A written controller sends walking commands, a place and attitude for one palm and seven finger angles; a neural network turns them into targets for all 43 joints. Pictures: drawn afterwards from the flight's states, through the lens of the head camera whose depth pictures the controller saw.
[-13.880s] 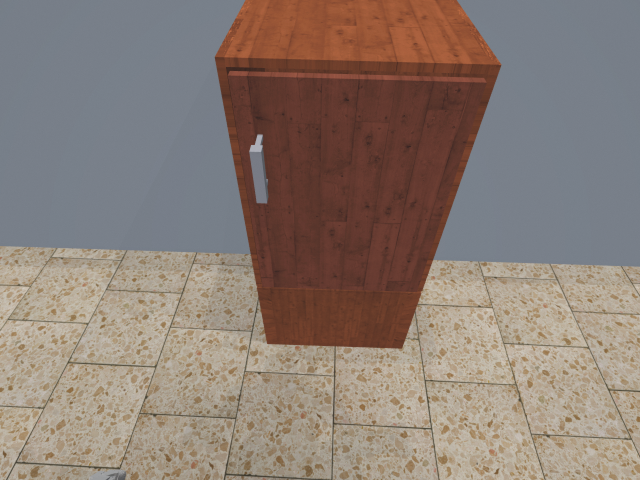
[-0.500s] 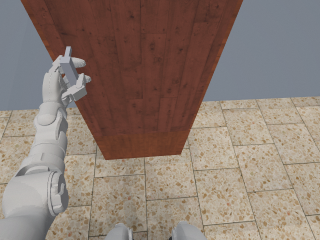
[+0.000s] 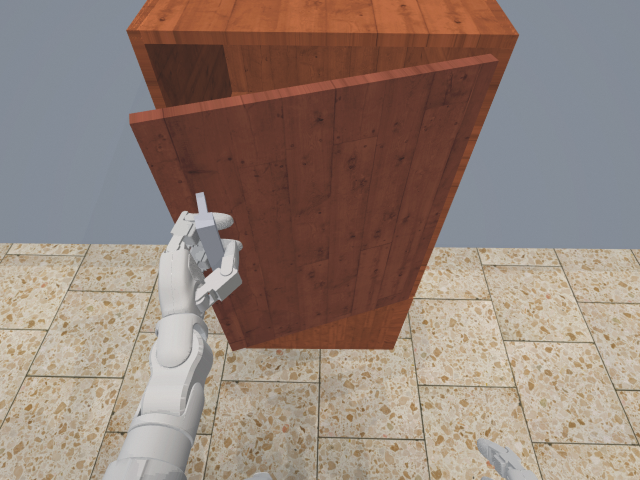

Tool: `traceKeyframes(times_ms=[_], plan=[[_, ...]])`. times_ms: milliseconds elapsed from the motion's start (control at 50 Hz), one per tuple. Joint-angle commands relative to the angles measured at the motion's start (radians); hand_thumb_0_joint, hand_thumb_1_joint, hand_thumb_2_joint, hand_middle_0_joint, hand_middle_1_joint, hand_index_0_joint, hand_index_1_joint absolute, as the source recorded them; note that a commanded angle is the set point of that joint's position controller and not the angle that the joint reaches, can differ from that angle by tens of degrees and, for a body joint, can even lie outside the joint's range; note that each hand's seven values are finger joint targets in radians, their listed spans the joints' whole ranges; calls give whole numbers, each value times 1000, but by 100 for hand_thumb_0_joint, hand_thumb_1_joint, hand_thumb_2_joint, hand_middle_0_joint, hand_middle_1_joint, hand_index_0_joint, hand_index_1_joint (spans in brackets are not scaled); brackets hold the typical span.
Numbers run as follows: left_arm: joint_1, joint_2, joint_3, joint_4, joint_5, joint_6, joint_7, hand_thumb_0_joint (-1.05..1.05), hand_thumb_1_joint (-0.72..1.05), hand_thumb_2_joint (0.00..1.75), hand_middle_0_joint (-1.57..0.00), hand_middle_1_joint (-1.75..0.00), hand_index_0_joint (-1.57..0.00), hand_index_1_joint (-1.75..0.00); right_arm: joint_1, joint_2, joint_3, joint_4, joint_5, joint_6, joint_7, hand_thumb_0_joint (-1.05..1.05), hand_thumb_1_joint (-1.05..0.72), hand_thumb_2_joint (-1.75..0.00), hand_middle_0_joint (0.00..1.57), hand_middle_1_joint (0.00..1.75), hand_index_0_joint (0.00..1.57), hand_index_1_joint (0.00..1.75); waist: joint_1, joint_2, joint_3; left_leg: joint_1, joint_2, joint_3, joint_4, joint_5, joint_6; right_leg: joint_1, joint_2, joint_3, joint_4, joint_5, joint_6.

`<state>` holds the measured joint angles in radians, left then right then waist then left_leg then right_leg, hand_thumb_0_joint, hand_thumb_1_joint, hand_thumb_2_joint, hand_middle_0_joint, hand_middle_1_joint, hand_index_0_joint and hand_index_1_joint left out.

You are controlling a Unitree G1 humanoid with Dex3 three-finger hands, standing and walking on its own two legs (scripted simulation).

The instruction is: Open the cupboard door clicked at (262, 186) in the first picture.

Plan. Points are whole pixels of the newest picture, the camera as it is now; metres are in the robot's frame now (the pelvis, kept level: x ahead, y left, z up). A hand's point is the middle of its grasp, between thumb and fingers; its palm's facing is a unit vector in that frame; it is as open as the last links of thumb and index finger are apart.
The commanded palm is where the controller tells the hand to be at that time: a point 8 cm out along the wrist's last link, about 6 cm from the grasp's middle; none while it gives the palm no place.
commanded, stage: pull the door open along its arc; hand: left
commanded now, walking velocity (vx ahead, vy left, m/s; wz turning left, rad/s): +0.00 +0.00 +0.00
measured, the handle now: (212, 239) +0.41 +0.16 +0.07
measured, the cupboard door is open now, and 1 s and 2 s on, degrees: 18 39 41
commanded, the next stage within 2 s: open thumb and fingers to let go in 0.44 s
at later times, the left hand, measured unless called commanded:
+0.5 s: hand (302, 363) +0.24 +0.03 +0.07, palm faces +0.28 -0.96 -0.02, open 6.0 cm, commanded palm +0.19 +0.07 +0.07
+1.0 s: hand (284, 358) +0.25 +0.05 +0.07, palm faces +0.40 -0.92 +0.00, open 11.5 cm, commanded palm +0.20 +0.08 +0.07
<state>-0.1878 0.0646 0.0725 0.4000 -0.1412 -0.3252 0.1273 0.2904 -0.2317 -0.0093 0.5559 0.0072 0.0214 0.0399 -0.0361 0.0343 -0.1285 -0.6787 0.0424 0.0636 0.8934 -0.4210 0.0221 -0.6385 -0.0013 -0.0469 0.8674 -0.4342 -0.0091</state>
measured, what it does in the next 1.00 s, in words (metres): shifts its weight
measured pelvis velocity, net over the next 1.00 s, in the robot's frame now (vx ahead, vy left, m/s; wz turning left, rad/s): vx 0.00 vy -0.05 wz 0.08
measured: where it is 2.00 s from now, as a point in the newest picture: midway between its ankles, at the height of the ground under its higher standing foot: outside the picture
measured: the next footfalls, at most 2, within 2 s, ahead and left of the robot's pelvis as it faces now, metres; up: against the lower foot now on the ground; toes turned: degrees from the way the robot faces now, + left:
none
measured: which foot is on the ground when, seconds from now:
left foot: down 0.00-1.00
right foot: down 0.00-1.00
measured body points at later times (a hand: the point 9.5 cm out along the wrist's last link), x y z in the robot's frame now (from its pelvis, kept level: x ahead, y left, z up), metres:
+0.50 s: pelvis +0.00 -0.04 +0.00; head +0.00 -0.06 +0.45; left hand +0.22 +0.08 +0.07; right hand +0.19 -0.24 -0.08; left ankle +0.01 +0.10 -0.69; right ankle -0.01 -0.12 -0.69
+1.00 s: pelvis +0.00 -0.05 +0.00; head +0.02 -0.07 +0.45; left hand +0.22 +0.10 +0.07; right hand +0.19 -0.26 -0.09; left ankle +0.01 +0.10 -0.69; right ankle -0.01 -0.12 -0.69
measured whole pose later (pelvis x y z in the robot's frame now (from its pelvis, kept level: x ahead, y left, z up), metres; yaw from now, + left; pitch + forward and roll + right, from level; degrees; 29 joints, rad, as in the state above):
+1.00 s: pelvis +0.00 -0.05 +0.00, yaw +4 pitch +8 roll +1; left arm 0.33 -0.07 -0.25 -0.07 0.04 -0.21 0.48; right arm 0.22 -0.21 0.01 0.52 -0.05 -0.02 0.02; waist 0.00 0.04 -0.12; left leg -0.60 0.03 -0.02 0.88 -0.41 -0.04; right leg -0.56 -0.01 -0.13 0.91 -0.49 -0.08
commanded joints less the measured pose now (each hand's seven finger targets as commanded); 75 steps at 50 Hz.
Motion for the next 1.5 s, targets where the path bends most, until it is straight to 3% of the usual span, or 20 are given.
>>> traceKeyframes(times_ms=[0,100,140,220,240,340,420,500,520,540,600,720,800,920,960,1140,1320,1440,1460,1480], plan=[[-131,-19,-65,-346,102,-54,217,0,90,90,-40,-135,-40,-135,-45,-102,-37,-136,-33,-52,8,0,-90,-90,20,30,20,30,25,-42,-252,224,-21,-67,-107,326,-16,105,32,-32,-73,317,-11],[-69,-156,-217,-439,198,5,366,0,90,90,-40,-135,-40,-135,-101,-82,-33,-160,-52,-47,3,0,-90,-90,20,30,20,30,12,-91,-234,216,-28,-73,-109,240,-10,117,20,-27,-97,253,-14],[-60,-219,-286,-481,223,32,411,0,90,90,-40,-135,-40,-135,-124,-70,-29,-165,-55,-43,2,0,-90,-90,20,30,20,30,4,-76,-224,221,-31,-72,-108,226,-10,116,15,-25,-107,241,-17],[67,-282,-371,-525,266,74,441,0,90,90,-40,-135,-40,-135,-160,-50,-20,-182,-62,-48,-6,0,-90,-90,20,30,20,30,2,-105,-195,216,-35,-72,-101,213,-5,132,9,-21,-130,238,-20],[82,-289,-394,-556,274,76,439,0,90,90,-40,-135,-40,-135,-165,-46,-18,-182,-60,-49,-6,0,-90,-90,20,30,20,30,2,-75,-190,223,-37,-72,-99,216,-5,135,7,-16,-133,241,-23],[311,-317,-445,-666,231,107,406,0,90,90,-40,-135,-40,-135,-197,-29,-2,-210,-50,-66,-4,0,-90,-90,20,30,20,30,19,-88,-161,230,-47,-69,-101,208,-4,187,-3,-3,-177,261,-17],[537,-275,-406,-743,200,126,378,0,90,90,-40,-135,-40,-135,-221,-21,10,-228,-46,-67,0,0,-90,-90,20,30,20,30,54,-78,-117,219,-56,-63,-103,201,-9,221,-12,14,-206,276,-15],[387,-238,-351,-701,200,120,408,0,90,90,-40,-135,-40,-135,-235,-23,14,-208,-59,-79,-16,0,-90,-90,20,30,20,30,33,-131,-32,192,-69,-74,-69,134,-9,151,-32,68,-266,162,4],[285,-217,-324,-680,202,112,423,0,90,90,-40,-135,-40,-135,-240,-26,15,-190,-63,-79,-21,0,-90,-90,20,30,20,30,19,-125,-25,182,-70,-77,-59,121,-9,123,-40,82,-267,127,6],[276,-228,-323,-657,204,107,427,0,83,87,-40,-134,-40,-134,-242,-23,14,-187,-67,-84,-25,0,-90,-90,20,30,20,30,27,-138,-35,176,-73,-79,-52,111,-9,120,-46,96,-273,106,10],[318,-203,-298,-651,198,90,416,0,62,78,-38,-132,-38,-132,-221,-24,5,-187,-67,-90,-30,0,-90,-90,20,30,20,30,47,-160,-100,167,-76,-82,-60,140,-11,182,-57,123,-268,182,15],[368,-218,-348,-671,216,63,370,0,20,60,-35,-127,-35,-127,-178,-37,-3,-196,-64,-88,-27,0,-90,-90,20,30,20,30,30,-129,-139,167,-68,-81,-66,195,-6,212,-59,97,-200,381,22],[358,-196,-339,-683,210,47,358,0,-8,48,-33,-124,-33,-124,-171,-42,-6,-199,-61,-88,-32,0,-90,-90,20,30,20,30,21,-156,-132,151,-67,-85,-55,179,-4,204,-61,106,-202,359,25],[402,-213,-358,-710,212,37,352,0,-50,30,-30,-120,-30,-120,-162,-43,-7,-212,-59,-90,-32,0,-90,-90,20,30,20,30,26,-129,-166,158,-66,-80,-54,200,-2,198,-50,76,-161,395,19],[406,-229,-379,-720,211,38,351,0,-50,30,-30,-120,-30,-120,-163,-46,-7,-218,-57,-95,-31,0,-90,-90,20,30,20,30,20,-132,-161,163,-64,-79,-53,195,-1,184,-45,62,-156,382,18],[379,-261,-416,-734,215,60,368,0,-50,30,-22,-75,-22,-75,-170,-48,-2,-230,-52,-102,-26,0,-90,-90,20,30,20,30,16,-100,-133,178,-60,-81,-56,182,1,127,-20,21,-146,269,-1],[373,-294,-430,-715,224,106,399,0,-50,30,-15,-30,-15,-30,-189,-42,2,-233,-48,-98,-17,0,-90,-90,20,30,20,30,34,-75,-143,194,-54,-89,-74,189,-4,120,1,-15,-125,215,-20],[298,-319,-434,-685,222,137,420,0,-50,30,-15,-30,-15,-30,-216,-39,5,-224,-48,-93,-12,0,-90,-90,20,30,20,30,32,-72,-116,194,-52,-92,-81,146,-6,92,4,-21,-141,132,-23],[275,-174,-626,-710,318,84,217,0,-50,30,-15,-30,-15,-30,-137,-88,3,-202,-38,-94,-2,0,-90,-90,20,30,20,30,-69,-125,-23,189,-55,-90,-66,149,15,28,-8,34,-141,197,-13],[250,-120,-550,-749,270,39,105,0,-50,30,-15,-30,-15,-30,-133,-73,-5,-227,-33,-98,-6,0,-90,-90,20,30,20,30,-30,-100,-81,168,-57,-88,-63,149,17,73,-13,34,-124,225,-19]])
